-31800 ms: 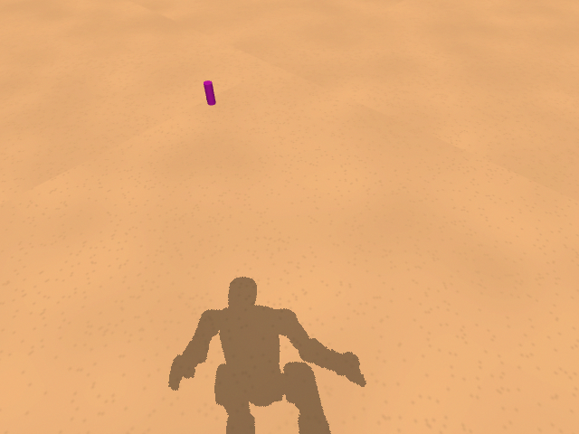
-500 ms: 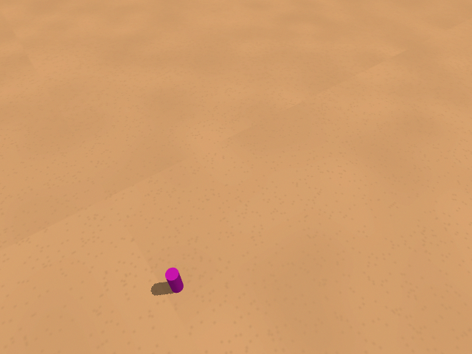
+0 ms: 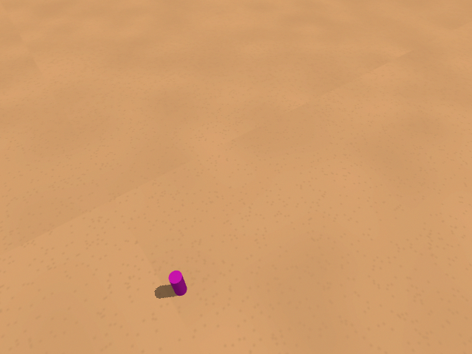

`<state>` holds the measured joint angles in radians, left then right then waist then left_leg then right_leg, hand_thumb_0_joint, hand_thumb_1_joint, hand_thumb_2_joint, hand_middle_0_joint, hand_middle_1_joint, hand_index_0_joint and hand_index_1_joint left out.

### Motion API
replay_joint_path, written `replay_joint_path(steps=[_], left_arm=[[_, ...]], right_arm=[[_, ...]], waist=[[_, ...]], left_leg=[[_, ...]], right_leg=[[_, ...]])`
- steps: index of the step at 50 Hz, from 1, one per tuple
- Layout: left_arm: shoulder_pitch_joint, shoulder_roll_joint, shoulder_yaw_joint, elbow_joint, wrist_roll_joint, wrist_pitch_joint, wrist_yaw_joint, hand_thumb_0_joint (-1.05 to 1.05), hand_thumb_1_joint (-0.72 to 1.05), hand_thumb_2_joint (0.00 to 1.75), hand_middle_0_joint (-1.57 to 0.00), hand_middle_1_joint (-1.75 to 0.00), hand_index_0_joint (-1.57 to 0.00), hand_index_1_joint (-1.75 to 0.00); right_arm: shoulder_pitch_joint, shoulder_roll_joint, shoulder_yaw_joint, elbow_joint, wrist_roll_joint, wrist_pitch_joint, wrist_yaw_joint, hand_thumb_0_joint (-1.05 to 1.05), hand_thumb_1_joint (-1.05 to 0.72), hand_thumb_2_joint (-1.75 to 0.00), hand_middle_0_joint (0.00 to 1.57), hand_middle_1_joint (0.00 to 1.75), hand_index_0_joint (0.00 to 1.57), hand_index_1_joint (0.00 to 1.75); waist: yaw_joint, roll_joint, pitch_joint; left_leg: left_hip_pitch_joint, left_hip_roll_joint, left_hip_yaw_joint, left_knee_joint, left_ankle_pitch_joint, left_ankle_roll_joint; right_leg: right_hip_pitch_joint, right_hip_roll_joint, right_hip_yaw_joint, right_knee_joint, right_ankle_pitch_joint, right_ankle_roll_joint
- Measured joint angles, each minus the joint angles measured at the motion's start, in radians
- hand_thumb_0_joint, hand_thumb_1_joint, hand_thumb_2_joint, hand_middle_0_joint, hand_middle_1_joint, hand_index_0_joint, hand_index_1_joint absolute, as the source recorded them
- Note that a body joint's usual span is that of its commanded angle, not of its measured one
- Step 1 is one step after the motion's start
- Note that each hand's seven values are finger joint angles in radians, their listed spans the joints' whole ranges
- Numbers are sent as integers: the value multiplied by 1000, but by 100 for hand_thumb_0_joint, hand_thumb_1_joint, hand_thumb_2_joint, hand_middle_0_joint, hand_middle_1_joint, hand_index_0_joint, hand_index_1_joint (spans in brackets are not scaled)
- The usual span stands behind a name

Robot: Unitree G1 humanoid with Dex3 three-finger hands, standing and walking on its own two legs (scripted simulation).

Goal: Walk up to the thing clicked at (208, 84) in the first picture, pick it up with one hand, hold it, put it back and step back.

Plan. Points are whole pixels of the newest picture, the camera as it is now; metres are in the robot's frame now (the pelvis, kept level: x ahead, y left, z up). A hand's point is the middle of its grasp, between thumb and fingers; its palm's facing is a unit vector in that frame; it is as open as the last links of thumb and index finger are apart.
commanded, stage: stand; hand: left
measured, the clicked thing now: (178, 283) +0.50 +0.26 -0.71
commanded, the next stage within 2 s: none
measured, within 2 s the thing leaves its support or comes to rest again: neither
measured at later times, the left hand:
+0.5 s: hand out of the picture +0.08 +0.25 -0.15, palm faces -0.02 -0.94 -0.34, open 7.3 cm
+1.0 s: hand out of the picture +0.07 +0.25 -0.16, palm faces -0.02 -0.94 -0.35, open 7.3 cm
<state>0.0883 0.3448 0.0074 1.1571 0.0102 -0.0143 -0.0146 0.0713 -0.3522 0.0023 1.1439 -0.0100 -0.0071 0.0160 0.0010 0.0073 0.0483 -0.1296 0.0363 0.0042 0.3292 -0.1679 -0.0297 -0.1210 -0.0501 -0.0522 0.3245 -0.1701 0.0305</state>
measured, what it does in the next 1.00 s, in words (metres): stands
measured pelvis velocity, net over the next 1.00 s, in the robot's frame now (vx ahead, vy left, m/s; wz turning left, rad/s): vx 0.01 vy -0.01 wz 0.00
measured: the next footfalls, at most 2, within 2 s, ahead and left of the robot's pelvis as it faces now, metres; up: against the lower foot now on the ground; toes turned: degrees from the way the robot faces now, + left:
none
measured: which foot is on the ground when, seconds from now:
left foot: down 0.00-1.00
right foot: down 0.00-1.00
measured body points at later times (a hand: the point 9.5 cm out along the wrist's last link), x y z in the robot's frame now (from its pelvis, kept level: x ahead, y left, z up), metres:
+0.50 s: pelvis +0.00 -0.01 +0.00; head +0.01 -0.01 +0.45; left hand +0.08 +0.30 -0.13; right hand +0.08 -0.31 -0.13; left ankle +0.01 +0.14 -0.75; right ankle +0.00 -0.14 -0.75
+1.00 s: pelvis +0.01 -0.01 +0.00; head +0.02 -0.01 +0.45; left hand +0.08 +0.30 -0.13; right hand +0.08 -0.31 -0.14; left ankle +0.01 +0.14 -0.75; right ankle +0.00 -0.14 -0.75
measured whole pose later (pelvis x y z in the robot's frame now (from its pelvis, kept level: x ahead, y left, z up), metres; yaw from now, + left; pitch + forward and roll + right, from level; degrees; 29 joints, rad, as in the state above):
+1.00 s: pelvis +0.01 -0.01 +0.00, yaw +0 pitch -2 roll +0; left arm 0.11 0.35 0.00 1.14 0.01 -0.01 -0.01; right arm 0.11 -0.36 0.01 1.13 -0.01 0.00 0.01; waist 0.00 0.01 0.05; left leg -0.12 0.05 0.00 0.32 -0.17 -0.04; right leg -0.12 -0.04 -0.06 0.33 -0.19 0.02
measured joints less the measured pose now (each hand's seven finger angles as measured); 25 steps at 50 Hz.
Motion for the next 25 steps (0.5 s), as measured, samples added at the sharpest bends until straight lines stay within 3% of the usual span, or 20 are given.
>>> replay_joint_path(steps=[25], left_arm=[[12, 3, -1, -10, -2, 2, 1, 0, 91, 90, -20, -30, -20, -30]], right_arm=[[31, -8, 5, -9, 2, 6, 0, 1, -91, -90, 20, 30, 20, 30]], waist=[[-7, 3, 1]], left_leg=[[14, 9, -4, -5, -2, -8]], right_leg=[[12, 8, -4, 1, -7, -8]])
